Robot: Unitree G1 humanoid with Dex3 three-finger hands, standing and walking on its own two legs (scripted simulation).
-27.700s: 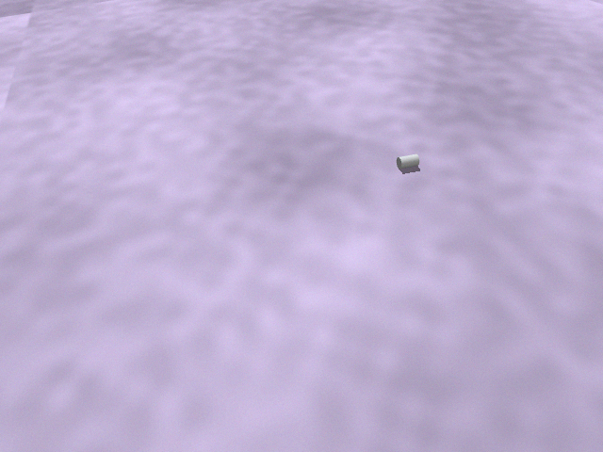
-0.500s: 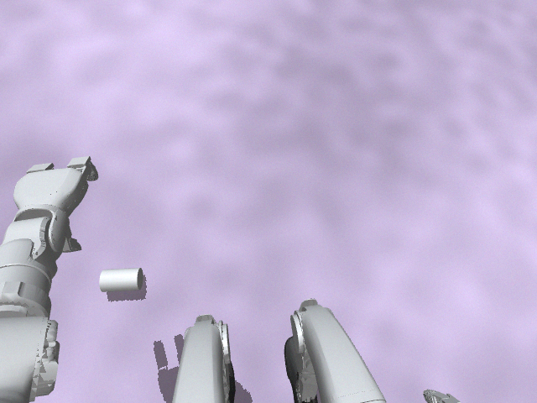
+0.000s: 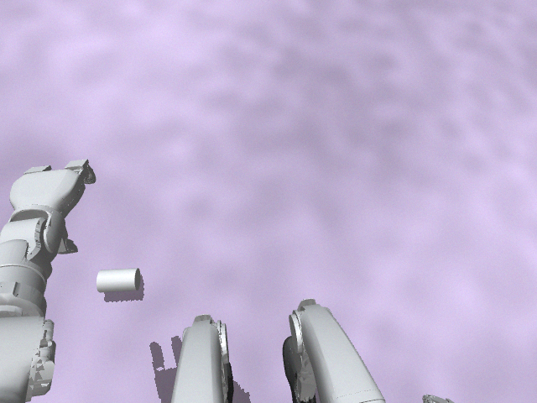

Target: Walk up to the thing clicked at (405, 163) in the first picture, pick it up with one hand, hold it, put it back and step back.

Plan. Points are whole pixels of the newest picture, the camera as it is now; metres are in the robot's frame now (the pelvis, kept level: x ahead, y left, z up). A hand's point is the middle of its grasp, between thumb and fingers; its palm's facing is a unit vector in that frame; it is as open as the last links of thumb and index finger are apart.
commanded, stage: approach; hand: left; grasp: from above
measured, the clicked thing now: (119, 280) +0.41 +0.36 -0.56
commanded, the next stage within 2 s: rest palm in 1.08 s
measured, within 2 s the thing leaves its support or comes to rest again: neither
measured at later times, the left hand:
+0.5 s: hand (83, 246) +0.41 +0.31 -0.20, palm faces -0.50 -0.02 -0.86, open 12.1 cm
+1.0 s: hand (114, 271) +0.41 +0.33 -0.42, palm faces -0.49 -0.08 -0.87, open 11.7 cm
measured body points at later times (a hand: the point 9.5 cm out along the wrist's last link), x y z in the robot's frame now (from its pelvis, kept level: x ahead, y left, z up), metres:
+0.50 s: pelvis -0.01 +0.00 -0.07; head +0.19 +0.05 +0.33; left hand +0.43 +0.31 -0.15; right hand +0.04 -0.29 -0.17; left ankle +0.04 +0.09 -0.56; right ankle +0.07 -0.13 -0.56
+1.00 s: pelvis -0.04 -0.01 -0.25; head +0.22 +0.06 +0.11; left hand +0.43 +0.33 -0.37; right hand +0.01 -0.28 -0.36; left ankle +0.04 +0.09 -0.56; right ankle +0.06 -0.13 -0.56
